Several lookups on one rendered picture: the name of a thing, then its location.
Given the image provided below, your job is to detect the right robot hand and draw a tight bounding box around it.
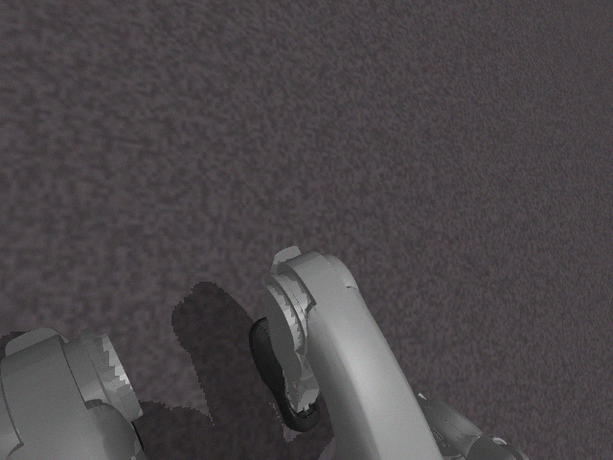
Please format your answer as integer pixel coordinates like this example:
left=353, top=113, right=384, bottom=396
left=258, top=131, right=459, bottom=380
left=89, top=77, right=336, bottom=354
left=412, top=389, right=486, bottom=460

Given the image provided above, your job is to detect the right robot arm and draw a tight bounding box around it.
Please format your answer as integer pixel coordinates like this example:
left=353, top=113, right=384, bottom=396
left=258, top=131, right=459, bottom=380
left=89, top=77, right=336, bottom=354
left=466, top=434, right=530, bottom=460

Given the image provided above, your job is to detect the right robot foot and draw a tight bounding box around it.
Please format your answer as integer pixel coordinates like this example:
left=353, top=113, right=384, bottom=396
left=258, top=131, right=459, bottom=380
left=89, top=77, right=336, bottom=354
left=249, top=317, right=320, bottom=432

